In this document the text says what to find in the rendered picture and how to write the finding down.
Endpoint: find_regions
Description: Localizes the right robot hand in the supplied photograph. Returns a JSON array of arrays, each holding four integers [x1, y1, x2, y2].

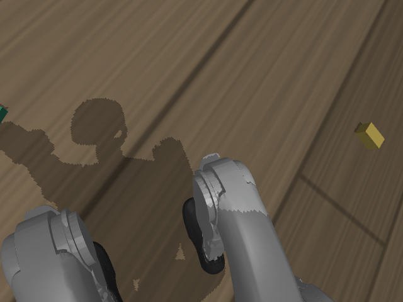
[[295, 276, 335, 302]]

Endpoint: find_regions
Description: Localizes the left robot foot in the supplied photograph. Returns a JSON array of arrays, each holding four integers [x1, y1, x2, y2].
[[93, 241, 123, 302]]

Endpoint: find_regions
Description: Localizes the right robot foot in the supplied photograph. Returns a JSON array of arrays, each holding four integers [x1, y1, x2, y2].
[[183, 197, 225, 274]]

